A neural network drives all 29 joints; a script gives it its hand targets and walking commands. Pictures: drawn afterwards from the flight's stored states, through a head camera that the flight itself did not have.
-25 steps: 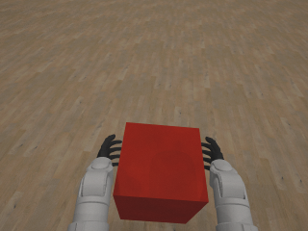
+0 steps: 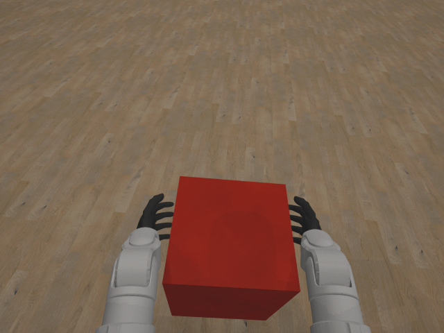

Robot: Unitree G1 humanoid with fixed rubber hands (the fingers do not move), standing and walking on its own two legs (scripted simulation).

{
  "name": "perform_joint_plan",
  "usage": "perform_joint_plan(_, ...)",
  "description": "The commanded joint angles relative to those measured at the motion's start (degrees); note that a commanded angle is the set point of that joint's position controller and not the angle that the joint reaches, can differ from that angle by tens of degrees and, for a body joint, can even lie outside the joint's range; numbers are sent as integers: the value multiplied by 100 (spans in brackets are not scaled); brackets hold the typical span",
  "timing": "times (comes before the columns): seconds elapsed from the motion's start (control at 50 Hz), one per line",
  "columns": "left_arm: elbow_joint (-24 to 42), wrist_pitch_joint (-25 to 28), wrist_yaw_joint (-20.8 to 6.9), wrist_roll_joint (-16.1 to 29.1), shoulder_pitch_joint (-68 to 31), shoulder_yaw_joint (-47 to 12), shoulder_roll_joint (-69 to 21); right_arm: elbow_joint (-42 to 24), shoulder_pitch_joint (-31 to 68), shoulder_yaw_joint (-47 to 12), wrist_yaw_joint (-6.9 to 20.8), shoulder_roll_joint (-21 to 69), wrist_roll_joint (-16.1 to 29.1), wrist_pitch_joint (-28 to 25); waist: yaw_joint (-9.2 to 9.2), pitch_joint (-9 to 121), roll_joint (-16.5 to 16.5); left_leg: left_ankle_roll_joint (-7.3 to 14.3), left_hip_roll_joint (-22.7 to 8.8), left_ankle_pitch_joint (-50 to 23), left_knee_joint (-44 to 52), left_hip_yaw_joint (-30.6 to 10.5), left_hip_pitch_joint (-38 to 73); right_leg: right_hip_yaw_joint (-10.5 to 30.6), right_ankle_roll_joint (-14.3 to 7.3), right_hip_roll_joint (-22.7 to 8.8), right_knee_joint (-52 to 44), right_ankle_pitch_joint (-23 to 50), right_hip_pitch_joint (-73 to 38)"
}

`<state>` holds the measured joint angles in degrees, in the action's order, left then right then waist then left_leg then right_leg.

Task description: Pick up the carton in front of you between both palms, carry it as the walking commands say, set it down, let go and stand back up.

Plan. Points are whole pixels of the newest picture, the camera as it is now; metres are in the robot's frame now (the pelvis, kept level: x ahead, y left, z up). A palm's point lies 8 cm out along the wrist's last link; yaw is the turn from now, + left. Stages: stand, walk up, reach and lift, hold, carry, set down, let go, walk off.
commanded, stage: hold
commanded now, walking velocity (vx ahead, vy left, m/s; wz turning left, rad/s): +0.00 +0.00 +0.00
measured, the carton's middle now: (225, 253) +0.29 +0.01 -0.06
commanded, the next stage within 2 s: set down in 0.36 s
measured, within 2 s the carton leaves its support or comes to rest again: neither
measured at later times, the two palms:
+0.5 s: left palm (152, 227) +0.29 +0.15 +0.04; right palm (317, 250) +0.26 -0.14 +0.04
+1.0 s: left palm (168, 250) +0.34 +0.15 -0.15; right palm (289, 265) +0.31 -0.14 -0.14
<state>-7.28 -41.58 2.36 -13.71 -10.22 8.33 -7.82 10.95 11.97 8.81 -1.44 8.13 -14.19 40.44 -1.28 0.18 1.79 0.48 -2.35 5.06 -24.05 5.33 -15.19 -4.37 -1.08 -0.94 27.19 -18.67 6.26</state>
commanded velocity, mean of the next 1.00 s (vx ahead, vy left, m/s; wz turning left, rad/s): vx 0.00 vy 0.00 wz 0.00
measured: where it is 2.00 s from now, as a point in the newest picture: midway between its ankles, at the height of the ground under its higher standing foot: outside the picture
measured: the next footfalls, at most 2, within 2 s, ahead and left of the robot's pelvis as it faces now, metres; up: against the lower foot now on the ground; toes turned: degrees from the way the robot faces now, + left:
none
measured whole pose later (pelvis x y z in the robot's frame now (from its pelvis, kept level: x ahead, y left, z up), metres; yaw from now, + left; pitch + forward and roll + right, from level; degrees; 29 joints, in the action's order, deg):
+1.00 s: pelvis -0.05 +0.04 -0.08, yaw -7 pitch +23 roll -2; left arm -30.7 -10.5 2.7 -18.3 -34.0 22.0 -7.5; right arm 34.9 35.6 26.3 -2.2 8.8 -16.3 8.5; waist -0.3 -3.0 3.2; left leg 1.4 0.2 12.8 -53.8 0.0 -63.6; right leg 2.9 1.9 2.0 58.1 -23.8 56.9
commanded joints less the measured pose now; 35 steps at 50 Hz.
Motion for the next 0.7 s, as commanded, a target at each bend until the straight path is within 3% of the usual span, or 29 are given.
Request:
perform_joint_plan(0.0, 606, 266, -1405, 1459, -2454, -3219, -5024, -212, 1812, -2497, 1196, 5021, 1094, -364, 317, 1458, 100, -10, 646, -1925, -99, -995, 2442, 1168, -119, 431, -924, 2290, 410)
perform_joint_plan(0.04, 561, 297, -1402, 1429, -2465, -3246, -5098, -230, 2056, -2567, 1234, 5014, 1162, -397, 278, 1320, -144, -62, 755, -1576, 9, -927, 2399, 1096, -66, 421, -920, 2285, 373)
perform_joint_plan(0.08, 492, 310, -1352, 1312, -2379, -3132, -5089, -285, 2340, -2765, 1307, 5096, 1314, -410, 92, 1283, -95, -40, 819, -1178, 88, -885, 2385, 1090, -7, 397, -1013, 1949, 402)
perform_joint_plan(0.16, 141, 337, -1318, 1118, -2367, -2847, -5211, -165, 2780, -2880, 1464, 5153, 1425, -428, -93, 990, -34, 50, 807, -666, 138, -861, 2666, 1127, -21, 335, -1140, 1206, 1030)
perform_joint_plan(0.38, -222, 303, -1584, 1226, -3016, -2851, -5542, 378, 3062, -2404, 1575, 5253, 1165, -522, 160, 837, -54, -52, 660, 191, 189, -924, 3234, 1106, -300, 361, -1277, -21, 1843)
perform_joint_plan(0.48, -1039, 438, -1613, 1000, -3792, -2287, -5743, 1170, 3907, -1685, 1746, 5073, 775, -774, 187, 696, -166, -110, 534, 1190, 164, -1147, 2998, 1031, -415, 410, -934, -570, 1994)
perform_joint_plan(0.58, -2424, 819, -1475, 267, -4520, -891, -5468, 2334, 4739, -403, 1732, 4693, -75, -1191, 177, 487, -306, -92, 436, 1925, -18, -1373, 2078, 991, -365, 499, -259, -687, 2123)
perform_joint_plan(0.68, -2968, 1374, -1116, -533, -4390, 298, -4213, 2865, 4617, 735, 1395, 3814, -775, -1614, 91, 476, -202, -12, 538, 1443, -588, -1350, 1187, 947, -241, 602, 423, -446, 3063)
